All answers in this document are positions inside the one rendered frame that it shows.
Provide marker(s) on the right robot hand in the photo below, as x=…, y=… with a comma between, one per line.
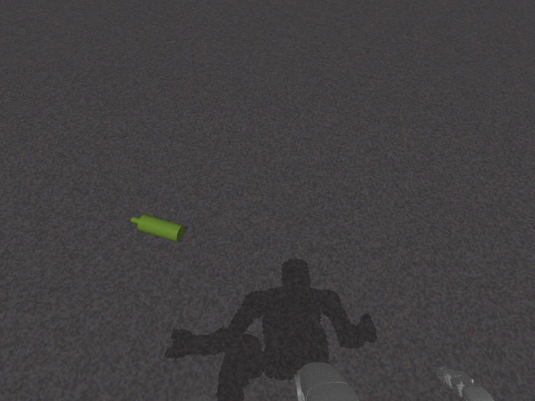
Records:
x=463, y=385

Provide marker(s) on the bottle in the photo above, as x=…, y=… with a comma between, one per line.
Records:
x=159, y=227

